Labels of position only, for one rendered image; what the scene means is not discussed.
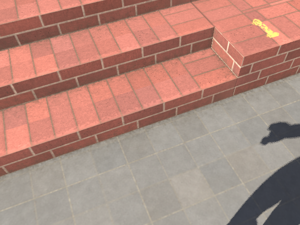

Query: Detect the stairs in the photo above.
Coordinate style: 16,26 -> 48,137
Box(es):
0,0 -> 238,177

